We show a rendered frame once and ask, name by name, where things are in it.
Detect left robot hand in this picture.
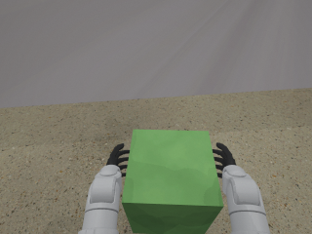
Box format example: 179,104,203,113
106,143,130,177

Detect right robot forearm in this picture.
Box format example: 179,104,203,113
222,165,271,234

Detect carton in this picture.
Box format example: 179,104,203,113
121,129,224,234

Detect left robot forearm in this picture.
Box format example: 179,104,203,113
78,165,122,234

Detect right robot hand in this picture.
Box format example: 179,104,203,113
212,142,236,178

